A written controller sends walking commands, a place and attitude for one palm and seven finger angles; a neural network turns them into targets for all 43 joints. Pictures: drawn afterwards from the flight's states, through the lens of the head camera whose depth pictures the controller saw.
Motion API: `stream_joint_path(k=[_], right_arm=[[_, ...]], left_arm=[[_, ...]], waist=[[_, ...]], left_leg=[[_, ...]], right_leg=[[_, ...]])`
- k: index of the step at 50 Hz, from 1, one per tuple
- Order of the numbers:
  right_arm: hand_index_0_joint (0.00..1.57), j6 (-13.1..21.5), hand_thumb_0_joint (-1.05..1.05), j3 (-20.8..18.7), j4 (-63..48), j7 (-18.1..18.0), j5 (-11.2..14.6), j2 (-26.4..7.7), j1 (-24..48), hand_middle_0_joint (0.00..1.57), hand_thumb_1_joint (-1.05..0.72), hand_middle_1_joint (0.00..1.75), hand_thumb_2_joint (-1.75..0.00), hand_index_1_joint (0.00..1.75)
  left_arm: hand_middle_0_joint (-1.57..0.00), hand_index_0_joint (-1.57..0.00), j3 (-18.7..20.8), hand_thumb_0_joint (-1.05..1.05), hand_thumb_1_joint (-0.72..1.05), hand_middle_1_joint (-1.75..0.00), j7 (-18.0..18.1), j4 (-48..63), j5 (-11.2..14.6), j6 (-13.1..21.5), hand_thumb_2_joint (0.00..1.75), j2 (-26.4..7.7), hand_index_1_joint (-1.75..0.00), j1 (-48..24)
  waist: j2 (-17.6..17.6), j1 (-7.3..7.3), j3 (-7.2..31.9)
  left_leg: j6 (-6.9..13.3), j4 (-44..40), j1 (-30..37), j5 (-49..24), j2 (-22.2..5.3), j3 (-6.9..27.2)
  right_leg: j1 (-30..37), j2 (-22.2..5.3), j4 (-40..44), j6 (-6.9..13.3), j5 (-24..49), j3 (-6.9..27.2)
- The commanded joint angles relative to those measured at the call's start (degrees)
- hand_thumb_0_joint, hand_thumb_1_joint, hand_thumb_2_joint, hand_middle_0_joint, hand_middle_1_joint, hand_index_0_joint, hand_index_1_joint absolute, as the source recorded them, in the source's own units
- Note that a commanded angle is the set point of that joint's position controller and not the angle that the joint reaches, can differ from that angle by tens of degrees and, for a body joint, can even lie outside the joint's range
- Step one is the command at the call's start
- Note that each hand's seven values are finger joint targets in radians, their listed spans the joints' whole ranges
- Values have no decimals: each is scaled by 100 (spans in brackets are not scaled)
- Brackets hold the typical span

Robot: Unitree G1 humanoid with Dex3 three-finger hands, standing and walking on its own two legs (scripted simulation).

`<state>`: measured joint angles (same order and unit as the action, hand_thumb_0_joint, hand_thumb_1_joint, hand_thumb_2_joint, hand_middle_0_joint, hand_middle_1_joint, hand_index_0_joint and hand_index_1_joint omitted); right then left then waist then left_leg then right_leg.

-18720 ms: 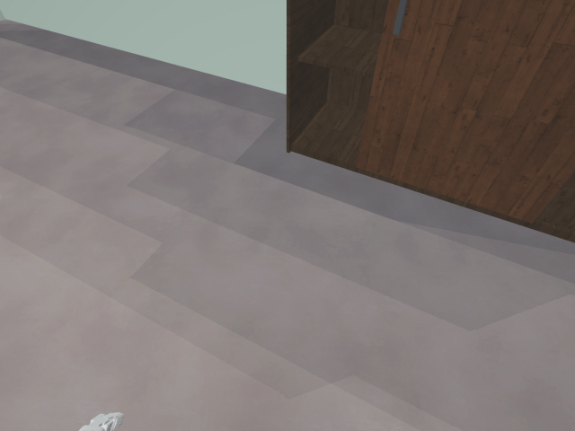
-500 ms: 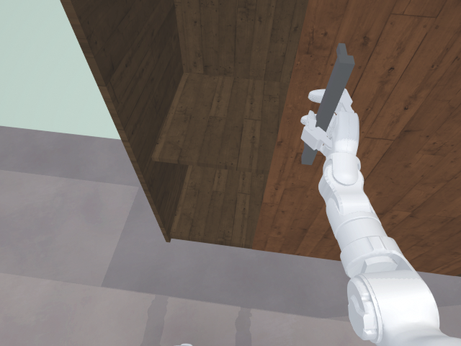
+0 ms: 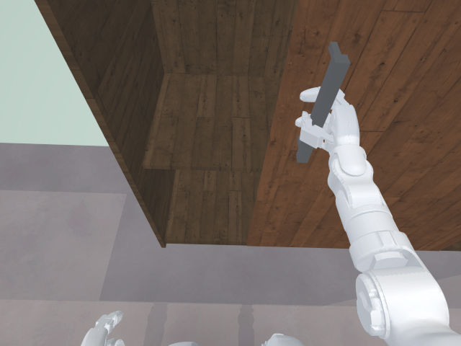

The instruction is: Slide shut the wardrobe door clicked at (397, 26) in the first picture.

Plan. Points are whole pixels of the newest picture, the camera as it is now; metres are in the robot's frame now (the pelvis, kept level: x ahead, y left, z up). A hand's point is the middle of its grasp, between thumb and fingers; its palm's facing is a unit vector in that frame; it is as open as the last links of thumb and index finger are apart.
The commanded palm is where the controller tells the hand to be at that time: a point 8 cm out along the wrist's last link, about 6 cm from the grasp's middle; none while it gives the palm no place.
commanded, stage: step sideways, sliding the door along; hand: right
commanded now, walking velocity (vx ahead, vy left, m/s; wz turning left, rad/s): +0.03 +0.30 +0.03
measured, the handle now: (315, 110) +0.50 -0.13 +0.11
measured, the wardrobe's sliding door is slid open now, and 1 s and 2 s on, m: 0.35 0.16 0.00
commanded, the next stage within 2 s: none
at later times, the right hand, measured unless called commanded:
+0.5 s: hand (276, 127) +0.46 -0.05 +0.11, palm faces +0.28 +0.95 -0.13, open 6.2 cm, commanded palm +0.42 -0.03 +0.11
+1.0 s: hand (189, 123) +0.46 +0.10 +0.11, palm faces +0.29 +0.95 -0.14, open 6.2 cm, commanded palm +0.42 +0.12 +0.11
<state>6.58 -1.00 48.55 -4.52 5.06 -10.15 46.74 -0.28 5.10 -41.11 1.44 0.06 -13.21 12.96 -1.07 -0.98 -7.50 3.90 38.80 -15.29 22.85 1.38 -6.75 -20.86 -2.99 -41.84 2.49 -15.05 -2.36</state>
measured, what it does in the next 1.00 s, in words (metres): steps to the left: left foot, then right foot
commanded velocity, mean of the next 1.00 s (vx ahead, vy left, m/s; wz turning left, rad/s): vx -0.27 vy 0.26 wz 0.18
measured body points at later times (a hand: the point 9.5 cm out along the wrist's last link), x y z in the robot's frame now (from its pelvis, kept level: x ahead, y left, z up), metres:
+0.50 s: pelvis +0.05 +0.14 +0.00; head +0.15 +0.14 +0.44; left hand +0.27 +0.34 -0.12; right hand +0.44 -0.10 +0.12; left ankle +0.09 +0.24 -0.71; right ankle +0.01 -0.06 -0.72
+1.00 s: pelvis +0.11 +0.28 +0.00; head +0.22 +0.29 +0.43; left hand +0.36 +0.42 -0.12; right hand +0.43 +0.05 +0.11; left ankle +0.14 +0.34 -0.72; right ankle +0.05 +0.05 -0.71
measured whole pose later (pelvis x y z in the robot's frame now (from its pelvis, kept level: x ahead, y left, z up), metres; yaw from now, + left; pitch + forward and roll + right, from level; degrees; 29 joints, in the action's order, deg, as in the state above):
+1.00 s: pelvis +0.11 +0.28 +0.00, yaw -9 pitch -4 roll +0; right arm 8.2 2.8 6.5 -9.8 2.2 -6.5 19.8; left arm 0.9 0.5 -33.1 1.8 4.0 -10.9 1.7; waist -5.2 -5.2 -17.9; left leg 4.0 39.2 -15.7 20.6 1.9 -6.2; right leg -12.9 -16.8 -40.4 -4.9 -14.8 -5.8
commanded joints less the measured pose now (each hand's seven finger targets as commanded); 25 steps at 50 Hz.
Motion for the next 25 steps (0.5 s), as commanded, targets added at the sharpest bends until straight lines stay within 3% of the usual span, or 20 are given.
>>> stream_joint_path(k=[1,2,3,5,7,9,11,12,13,14,15,16,17,18,19,20,21,22,24,25], right_arm=[[45,625,0,1117,-2440,358,156,831,3112,45,-90,140,-90,140],[45,541,0,1045,-2432,324,102,712,3074,45,-90,140,-90,140],[45,495,0,968,-2560,295,70,523,2961,45,-90,140,-90,140],[45,431,0,1124,-2943,278,27,617,2920,45,-90,140,-90,140],[45,392,0,1394,-3206,275,15,934,2857,45,-90,140,-90,140],[45,384,0,1581,-3375,292,-20,1063,2754,45,-90,140,-90,140],[45,418,0,1427,-3498,260,-29,888,2510,45,-90,140,-90,140],[45,444,0,1387,-3614,237,-82,807,2396,45,-90,140,-90,140],[45,452,0,1336,-3655,216,-178,687,2260,45,-90,140,-90,140],[45,382,0,1257,-3570,159,-256,507,2047,45,-90,140,-90,140],[45,322,0,1034,-3582,132,-240,274,1823,45,-90,140,-90,140],[45,358,0,1093,-3623,132,-235,404,1811,45,-90,140,-90,140],[45,428,0,1260,-3927,129,-254,592,1835,45,-90,140,-90,140],[45,471,0,1286,-4148,89,-237,637,1774,45,-90,140,-90,140],[45,497,0,1296,-4357,19,-213,608,1767,45,-90,140,-90,140],[45,509,0,1354,-4495,14,-154,712,1581,45,-90,140,-90,140],[45,545,0,1454,-4733,88,-77,899,1463,45,-90,140,-90,140],[45,588,0,1510,-4732,137,-108,1056,1478,45,-90,140,-90,140],[45,656,0,1429,-4828,97,-234,886,1423,45,-90,140,-90,140],[45,669,0,1384,-4820,78,-257,849,1229,45,-90,140,-90,140]], left_arm=[[-20,-20,267,0,90,-30,-202,765,2,230,90,-657,-30,-317],[-20,-20,332,0,90,-30,-177,728,49,180,90,-652,-30,-345],[-20,-20,339,0,90,-30,-162,680,6,151,90,-717,-30,-366],[-20,-20,314,0,90,-30,-156,752,11,158,90,-712,-30,-425],[-20,-20,299,0,90,-30,-184,903,86,241,90,-708,-30,-456],[-20,-20,276,0,90,-30,-193,1025,122,338,90,-699,-30,-522],[-20,-20,306,0,90,-30,-207,1090,145,387,90,-696,-30,-619],[-20,-20,304,0,90,-30,-224,1105,167,388,90,-667,-30,-625],[-20,-20,300,0,90,-30,-235,1090,200,392,90,-588,-30,-558],[-20,-20,333,0,90,-30,-189,1022,220,403,90,-518,-30,-520],[-20,-20,403,0,90,-30,-121,1014,221,422,90,-483,-30,-654],[-20,-20,365,0,90,-30,-83,1003,203,488,90,-423,-30,-772],[-20,-20,291,0,90,-30,-63,976,149,573,90,-316,-30,-823],[-20,-20,253,0,90,-30,-40,930,127,639,90,-293,-30,-816],[-20,-20,276,0,90,-30,8,871,116,675,90,-367,-30,-876],[-20,-20,364,0,90,-30,8,931,114,667,90,-466,-30,-784],[-20,-20,487,0,90,-30,-122,1081,64,623,90,-645,-30,-746],[-20,-20,439,0,90,-30,-311,1152,38,597,90,-560,-30,-682],[-20,-20,458,0,90,-30,-408,1264,18,642,90,-523,-30,-798],[-20,-20,455,0,90,-30,-444,1281,36,656,90,-521,-30,-769]], waist=[[-798,459,2835],[-415,505,2271],[-563,472,2056],[-493,452,2131],[-946,487,2424],[-1204,518,2514],[-1192,449,2526],[-1040,410,2575],[-388,423,2650],[500,494,2713],[1842,399,2702],[1980,338,2627],[1458,371,2520],[1191,417,2491],[785,490,2577],[180,447,2921],[-515,379,3186],[-837,353,3082],[-1587,324,2578],[-1483,304,2507]], left_leg=[[-209,3206,-2058,770,-99,1316],[-233,3113,-2695,717,-262,1259],[-253,2839,-2849,706,-449,1277],[-261,1869,-2137,475,-549,1133],[-277,908,-1045,-33,-369,621],[-314,369,-305,-429,-195,273],[-325,-303,322,-1036,-146,250],[-294,-829,724,-1660,-195,277],[-233,-1228,1164,-3013,-413,446],[3,-1194,1532,-4355,-924,947],[403,-1080,1815,-5470,-1313,1590],[491,-1102,1719,-5861,-1495,1602],[427,-938,1750,-6177,-1532,1452],[308,-648,1889,-6408,-1448,1230],[97,-142,1713,-6260,-1281,962],[-326,418,791,-5233,-937,633],[-536,1002,-418,-2122,-491,612],[-410,1029,-953,67,-307,782],[-318,733,-1156,161,-396,845],[-301,294,-907,-166,-368,721]], right_leg=[[3772,-2441,1518,1097,3942,3002],[3733,-2382,1342,1205,4012,2718],[3580,-2342,1247,1153,4090,2456],[3159,-2090,1108,922,3954,1906],[2797,-1652,980,618,3921,1061],[2485,-1436,920,419,3662,698],[2205,-1387,585,245,3493,522],[2060,-1224,238,82,3381,377],[1695,-797,-259,-120,2794,118],[1134,-377,-570,-350,1750,-5],[561,-77,-1075,-503,-31,103],[286,2,-1320,-434,-1275,224],[221,-59,-792,-387,-1402,247],[322,-158,148,-368,-960,186],[986,-430,1213,-324,469,83],[2308,-1088,1645,-42,3611,462],[3529,-2067,1250,503,6196,1328],[4050,-2300,1210,699,6937,1236],[3852,-2191,882,564,6254,768],[3759,-2061,770,371,6117,518]])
